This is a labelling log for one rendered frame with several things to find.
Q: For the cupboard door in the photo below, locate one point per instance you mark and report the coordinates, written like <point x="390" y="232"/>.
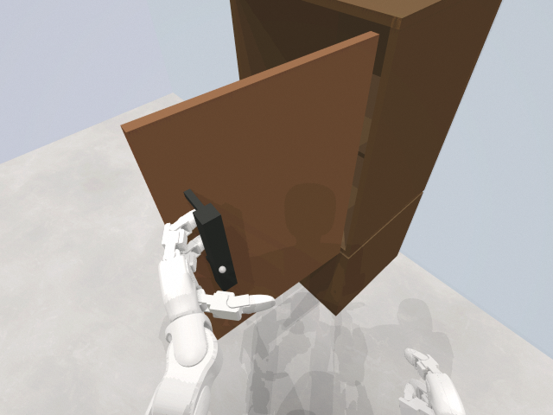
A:
<point x="275" y="154"/>

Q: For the robot right hand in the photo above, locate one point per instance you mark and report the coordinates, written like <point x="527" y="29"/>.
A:
<point x="437" y="397"/>

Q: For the left robot forearm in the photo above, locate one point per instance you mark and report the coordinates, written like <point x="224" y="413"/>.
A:
<point x="194" y="359"/>

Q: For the robot left hand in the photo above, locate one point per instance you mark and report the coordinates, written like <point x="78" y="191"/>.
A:
<point x="178" y="282"/>

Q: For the handle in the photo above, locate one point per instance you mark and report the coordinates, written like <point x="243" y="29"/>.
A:
<point x="213" y="236"/>

